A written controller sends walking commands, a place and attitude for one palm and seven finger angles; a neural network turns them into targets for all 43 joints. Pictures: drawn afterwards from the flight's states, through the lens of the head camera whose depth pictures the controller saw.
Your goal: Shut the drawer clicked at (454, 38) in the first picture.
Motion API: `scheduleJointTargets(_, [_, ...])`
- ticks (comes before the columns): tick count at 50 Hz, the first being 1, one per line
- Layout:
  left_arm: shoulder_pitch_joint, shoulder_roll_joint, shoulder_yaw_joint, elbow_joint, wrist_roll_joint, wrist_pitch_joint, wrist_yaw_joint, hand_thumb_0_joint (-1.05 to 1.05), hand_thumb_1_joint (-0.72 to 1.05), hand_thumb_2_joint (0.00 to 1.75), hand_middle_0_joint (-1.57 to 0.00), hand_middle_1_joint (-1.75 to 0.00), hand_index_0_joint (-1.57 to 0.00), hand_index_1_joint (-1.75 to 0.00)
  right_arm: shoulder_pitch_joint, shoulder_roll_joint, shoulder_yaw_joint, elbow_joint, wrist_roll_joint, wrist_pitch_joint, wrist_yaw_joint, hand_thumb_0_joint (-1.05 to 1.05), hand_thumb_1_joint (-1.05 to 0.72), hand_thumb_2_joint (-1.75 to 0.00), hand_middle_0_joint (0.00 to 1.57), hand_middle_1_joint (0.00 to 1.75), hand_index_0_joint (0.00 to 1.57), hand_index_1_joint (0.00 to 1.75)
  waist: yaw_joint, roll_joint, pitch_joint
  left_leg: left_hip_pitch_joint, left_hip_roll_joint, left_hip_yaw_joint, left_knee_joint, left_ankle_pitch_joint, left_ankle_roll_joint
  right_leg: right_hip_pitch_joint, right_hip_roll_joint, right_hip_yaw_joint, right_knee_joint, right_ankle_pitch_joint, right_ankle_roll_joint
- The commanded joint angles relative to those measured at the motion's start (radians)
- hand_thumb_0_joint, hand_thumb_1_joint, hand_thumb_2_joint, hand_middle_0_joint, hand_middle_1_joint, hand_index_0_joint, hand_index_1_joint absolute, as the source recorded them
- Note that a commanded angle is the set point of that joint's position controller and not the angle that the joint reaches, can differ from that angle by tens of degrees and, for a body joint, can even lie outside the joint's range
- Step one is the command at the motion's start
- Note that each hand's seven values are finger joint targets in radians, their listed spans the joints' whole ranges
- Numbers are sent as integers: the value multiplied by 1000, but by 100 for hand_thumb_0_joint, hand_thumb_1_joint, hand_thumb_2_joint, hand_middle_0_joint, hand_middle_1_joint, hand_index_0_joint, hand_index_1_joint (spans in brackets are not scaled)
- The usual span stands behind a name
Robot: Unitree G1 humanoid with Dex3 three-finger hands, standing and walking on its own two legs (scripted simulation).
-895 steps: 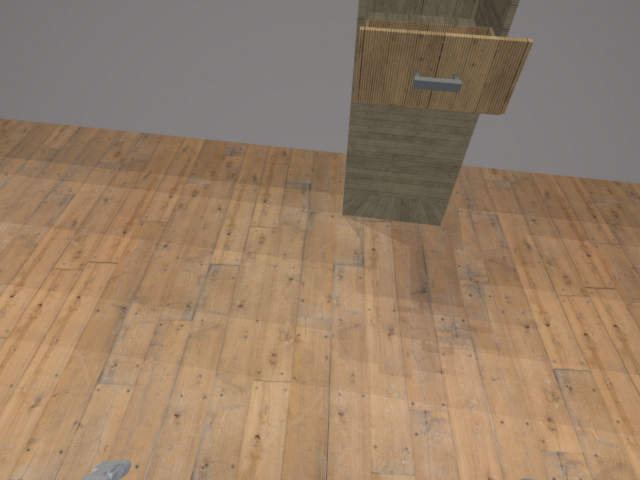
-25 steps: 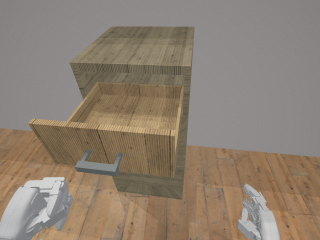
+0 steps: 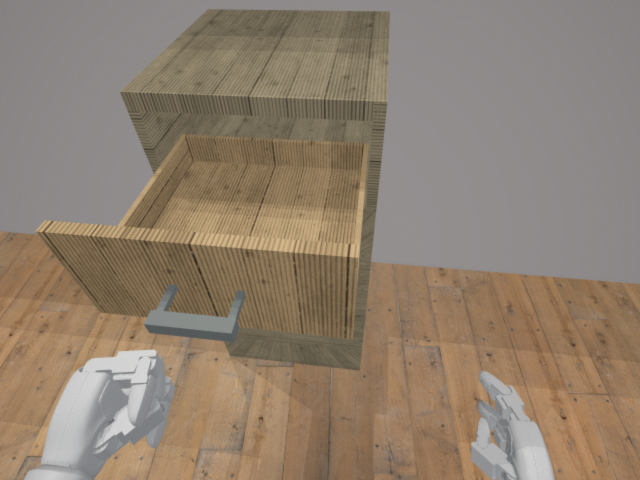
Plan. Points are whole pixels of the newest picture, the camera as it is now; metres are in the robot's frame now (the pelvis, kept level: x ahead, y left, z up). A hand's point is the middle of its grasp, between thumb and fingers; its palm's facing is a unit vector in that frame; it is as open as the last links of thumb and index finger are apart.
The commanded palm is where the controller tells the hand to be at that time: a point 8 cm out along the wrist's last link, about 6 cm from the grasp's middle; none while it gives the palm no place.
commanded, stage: bring the fist close to the handle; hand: left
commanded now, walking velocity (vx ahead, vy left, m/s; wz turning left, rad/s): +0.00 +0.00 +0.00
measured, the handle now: (198, 310) +0.30 +0.19 +0.06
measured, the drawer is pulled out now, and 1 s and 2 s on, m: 0.29 0.29 0.20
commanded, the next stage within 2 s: push the drawer shut in 0.84 s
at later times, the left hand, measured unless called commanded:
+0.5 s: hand (200, 385) +0.21 +0.16 +0.05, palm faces -0.06 -1.00 -0.04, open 3.2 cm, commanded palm +0.18 +0.22 +0.06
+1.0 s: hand (197, 394) +0.20 +0.16 +0.06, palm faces -0.01 -1.00 -0.08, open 3.2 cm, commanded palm +0.18 +0.22 +0.06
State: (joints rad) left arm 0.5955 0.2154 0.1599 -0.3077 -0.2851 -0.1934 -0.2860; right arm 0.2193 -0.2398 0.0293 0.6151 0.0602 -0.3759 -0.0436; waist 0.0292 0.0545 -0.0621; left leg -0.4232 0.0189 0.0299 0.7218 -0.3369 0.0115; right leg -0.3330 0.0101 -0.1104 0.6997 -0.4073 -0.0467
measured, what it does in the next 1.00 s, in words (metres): stands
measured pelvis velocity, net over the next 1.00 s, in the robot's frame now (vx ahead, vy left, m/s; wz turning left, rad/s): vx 0.01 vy -0.01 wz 0.00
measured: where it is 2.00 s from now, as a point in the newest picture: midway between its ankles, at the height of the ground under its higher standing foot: outside the picture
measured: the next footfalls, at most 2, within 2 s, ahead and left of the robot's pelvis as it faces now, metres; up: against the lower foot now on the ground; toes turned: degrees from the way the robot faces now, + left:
none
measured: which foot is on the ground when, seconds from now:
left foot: down 0.00-1.00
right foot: down 0.00-1.00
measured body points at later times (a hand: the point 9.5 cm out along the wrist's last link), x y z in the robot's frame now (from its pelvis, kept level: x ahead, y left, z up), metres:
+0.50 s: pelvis +0.00 +0.01 -0.02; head +0.03 +0.00 +0.43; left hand +0.21 +0.21 +0.06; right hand +0.17 -0.22 -0.09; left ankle +0.02 +0.11 -0.72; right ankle -0.02 -0.08 -0.72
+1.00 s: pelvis +0.01 -0.01 -0.02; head +0.04 -0.02 +0.43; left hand +0.19 +0.21 +0.07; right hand +0.19 -0.24 -0.10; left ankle +0.02 +0.11 -0.72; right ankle -0.02 -0.08 -0.72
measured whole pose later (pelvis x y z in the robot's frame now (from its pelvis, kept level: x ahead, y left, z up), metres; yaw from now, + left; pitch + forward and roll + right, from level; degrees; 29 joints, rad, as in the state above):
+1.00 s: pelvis +0.01 -0.01 -0.02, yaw +0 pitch +9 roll +0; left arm 0.55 0.20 0.09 -0.23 -0.24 -0.32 -0.19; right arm 0.22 -0.24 0.01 0.52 0.04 -0.19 -0.02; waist -0.01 0.05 -0.10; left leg -0.63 0.02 0.02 0.90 -0.42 0.00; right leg -0.53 0.00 -0.12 0.88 -0.50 -0.05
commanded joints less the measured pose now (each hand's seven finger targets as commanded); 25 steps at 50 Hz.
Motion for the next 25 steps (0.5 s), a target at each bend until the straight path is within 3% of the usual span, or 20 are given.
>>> scheduleJointTargets(1, [-17, 84, 32, -200, 0, -73, 21, 0, 90, 90, -140, -160, -140, -160, -111, -113, -57, -176, -3, -51, 3, 0, -90, -90, 20, 30, 20, 30, -10, -49, -80, 88, -18, -43, -72, 155, 27, -89, -7, 57, -113, 215, 40])
scheduleJointTargets(5, [-44, 114, 58, -183, 15, -94, 47, 0, 90, 90, -140, -160, -140, -160, -108, -113, -62, -171, -8, -27, 8, 0, -90, -90, 20, 30, 20, 30, -12, -42, -87, 57, -17, -48, -56, 150, 23, -104, -5, 52, -84, 200, 36])
scheduleJointTargets(6, [-40, 86, 30, -186, 15, -101, 52, 0, 90, 90, -140, -160, -140, -160, -105, -110, -59, -180, -10, -22, 10, 0, -90, -90, 20, 30, 20, 30, -17, -41, -84, 54, -17, -50, -56, 141, 23, -119, -6, 47, -77, 186, 36])
scheduleJointTargets(12, [-98, 53, -24, -161, 26, -129, 73, 0, 90, 90, -140, -160, -140, -160, -87, -117, -57, -192, -15, 6, 14, 0, -90, -90, 20, 30, 20, 30, -39, -22, -84, 17, -13, -60, -31, 95, 18, -174, -4, 40, -40, 130, 33])
scheduleJointTargets(17, [-188, 77, -25, -105, 37, -148, 87, 0, 90, 90, -140, -160, -140, -160, -68, -129, -59, -197, -16, 27, 8, 0, -90, -90, 20, 30, 20, 30, -57, -44, -97, -26, -11, -69, -4, 35, 17, -221, -3, 51, -20, 58, 35])
scheduleJointTargets(22, [-200, 62, -39, -81, 46, -157, 103, 0, 90, 90, -140, -160, -140, -160, -53, -127, -59, -212, -21, 50, 12, 0, -90, -90, 20, 30, 20, 30, -49, -38, -173, -25, -12, -65, 26, 102, 16, -209, -3, 50, 24, 139, 32])
scheduleJointTargets(23, [-182, 86, -7, -87, 42, -157, 108, 0, 90, 90, -140, -160, -140, -160, -53, -126, -62, -214, -21, 56, 13, 0, -90, -90, 20, 30, 20, 30, -35, -32, -206, -23, -11, -61, 29, 117, 15, -188, -4, 54, 26, 155, 31])
scheduleJointTargets(25, [-170, 102, 4, -102, 50, -155, 122, 0, 90, 90, -140, -160, -140, -160, -57, -123, -60, -219, -22, 69, 14, 0, -90, -90, 20, 30, 20, 30, -32, -15, -210, -19, -8, -58, 28, 146, 16, -171, -4, 53, 31, 185, 29])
